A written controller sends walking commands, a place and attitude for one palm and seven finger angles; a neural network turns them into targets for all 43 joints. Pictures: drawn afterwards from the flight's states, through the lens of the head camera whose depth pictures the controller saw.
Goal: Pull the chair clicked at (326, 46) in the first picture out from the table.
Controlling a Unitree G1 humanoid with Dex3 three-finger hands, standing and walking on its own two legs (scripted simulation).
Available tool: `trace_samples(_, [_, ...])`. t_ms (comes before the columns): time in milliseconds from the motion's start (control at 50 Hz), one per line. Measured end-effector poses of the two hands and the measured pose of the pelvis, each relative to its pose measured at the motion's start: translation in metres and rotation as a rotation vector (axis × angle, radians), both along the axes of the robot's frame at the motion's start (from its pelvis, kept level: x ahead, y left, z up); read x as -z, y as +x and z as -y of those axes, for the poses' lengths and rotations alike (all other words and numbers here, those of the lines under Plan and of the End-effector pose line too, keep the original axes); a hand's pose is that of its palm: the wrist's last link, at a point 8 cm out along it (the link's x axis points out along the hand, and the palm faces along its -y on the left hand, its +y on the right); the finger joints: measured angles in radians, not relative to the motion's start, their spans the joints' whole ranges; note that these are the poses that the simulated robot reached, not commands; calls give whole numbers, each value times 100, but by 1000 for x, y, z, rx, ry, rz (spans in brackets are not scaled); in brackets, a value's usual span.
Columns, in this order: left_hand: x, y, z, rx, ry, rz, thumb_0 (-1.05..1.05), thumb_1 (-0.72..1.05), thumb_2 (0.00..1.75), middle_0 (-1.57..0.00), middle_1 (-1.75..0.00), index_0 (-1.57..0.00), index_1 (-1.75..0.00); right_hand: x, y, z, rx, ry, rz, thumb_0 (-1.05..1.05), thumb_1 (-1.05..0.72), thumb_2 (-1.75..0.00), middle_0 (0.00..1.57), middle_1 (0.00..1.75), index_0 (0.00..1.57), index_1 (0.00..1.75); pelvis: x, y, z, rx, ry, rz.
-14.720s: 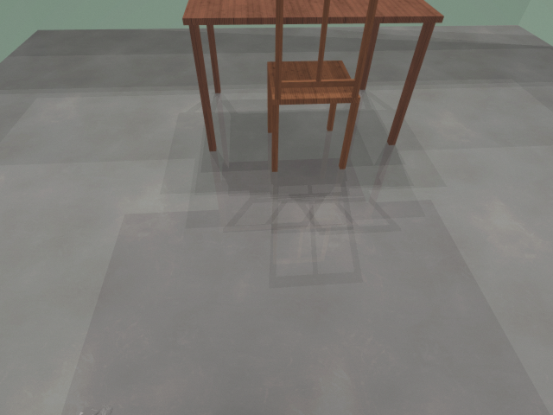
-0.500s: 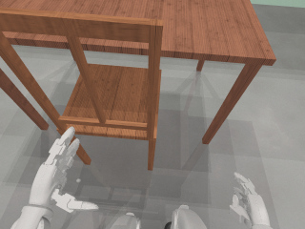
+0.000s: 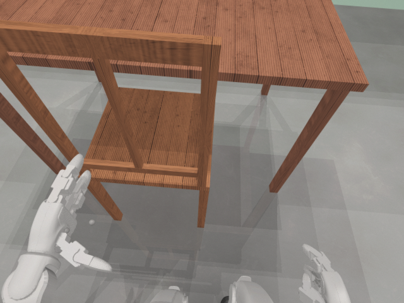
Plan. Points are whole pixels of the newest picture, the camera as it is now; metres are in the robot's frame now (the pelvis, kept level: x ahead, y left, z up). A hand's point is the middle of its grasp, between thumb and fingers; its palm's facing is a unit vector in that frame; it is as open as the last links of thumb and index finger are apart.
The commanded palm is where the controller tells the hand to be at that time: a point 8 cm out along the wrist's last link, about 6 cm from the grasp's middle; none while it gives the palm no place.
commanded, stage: raise the hand toward the chair's back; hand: left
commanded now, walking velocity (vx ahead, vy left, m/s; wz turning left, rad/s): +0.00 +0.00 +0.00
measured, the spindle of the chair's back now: (124, 125) +0.48 +0.21 +0.02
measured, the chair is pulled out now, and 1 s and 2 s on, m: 0.00 0.00 0.00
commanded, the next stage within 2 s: aim the fingers beside a spindle in 0.40 s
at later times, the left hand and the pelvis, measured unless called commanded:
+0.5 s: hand (92, 227) +0.24 +0.20 +0.04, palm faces -0.01 -1.00 -0.07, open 16.9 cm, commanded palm +0.22 +0.26 +0.04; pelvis +0.00 +0.00 +0.00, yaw +0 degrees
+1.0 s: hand (101, 212) +0.27 +0.20 +0.02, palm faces -0.01 -1.00 -0.06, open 16.9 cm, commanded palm +0.25 +0.26 +0.02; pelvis -0.01 -0.01 -0.01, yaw +0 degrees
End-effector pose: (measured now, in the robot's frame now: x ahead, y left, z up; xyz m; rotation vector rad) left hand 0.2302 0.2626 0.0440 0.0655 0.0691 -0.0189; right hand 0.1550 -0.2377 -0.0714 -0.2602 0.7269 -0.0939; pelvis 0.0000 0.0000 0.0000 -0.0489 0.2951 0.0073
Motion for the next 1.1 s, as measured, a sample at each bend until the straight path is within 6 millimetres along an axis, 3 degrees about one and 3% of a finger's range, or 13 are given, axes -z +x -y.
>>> trace_samples(180, [1, -3, 3, -4, -17, -9, -2, -50, 30, -6, -8, -6, -8, -7, -3, 5, 20, -10, 8, 1, -90, -90, 21, 30, 20, 30, -4, 2, -1, 8, 5, 2])
trace_samples(560, [-1, -9, 3, -28, 3, 2, -1, -50, 30, -6, -8, -6, -8, -3, 8, -3, -23, 21, 31, 1, -90, -90, 21, 30, 20, 30, -2, -3, 4, -2, 9, 5])
trace_samples(780, [11, 9, 11, 9, -6, 7, -2, -50, 30, -6, -8, -6, -8, 6, 0, 11, -12, -4, 1, 1, -90, -90, 21, 30, 20, 30, 3, -4, 9, -1, 10, -15])
trace_samples(1100, [23, 29, 3, -6, -13, 11, -2, -50, 30, -6, -8, -6, -8, 17, -13, 20, 11, -17, -51, 1, -90, -90, 21, 30, 20, 30, 9, -7, 11, 7, 14, -45])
